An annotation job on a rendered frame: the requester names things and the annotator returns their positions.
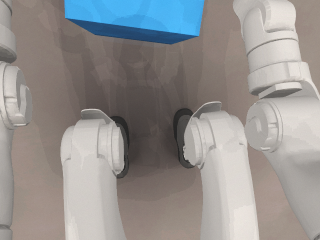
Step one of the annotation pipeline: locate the robot right upper arm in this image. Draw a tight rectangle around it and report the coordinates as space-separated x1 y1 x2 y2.
244 95 320 240

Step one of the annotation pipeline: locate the robot left upper arm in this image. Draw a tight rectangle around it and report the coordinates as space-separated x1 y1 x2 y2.
0 61 32 240

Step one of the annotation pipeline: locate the left robot thigh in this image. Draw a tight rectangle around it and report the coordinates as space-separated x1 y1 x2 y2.
62 119 127 240

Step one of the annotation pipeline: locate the left robot foot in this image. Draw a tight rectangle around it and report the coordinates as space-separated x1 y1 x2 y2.
110 116 130 179

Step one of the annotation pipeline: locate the carton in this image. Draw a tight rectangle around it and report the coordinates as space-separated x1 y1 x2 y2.
64 0 205 45

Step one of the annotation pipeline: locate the right robot forearm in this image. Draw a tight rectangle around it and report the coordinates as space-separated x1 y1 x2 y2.
232 0 320 101

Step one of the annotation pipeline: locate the left robot forearm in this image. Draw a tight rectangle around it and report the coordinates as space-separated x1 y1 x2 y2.
0 0 17 64

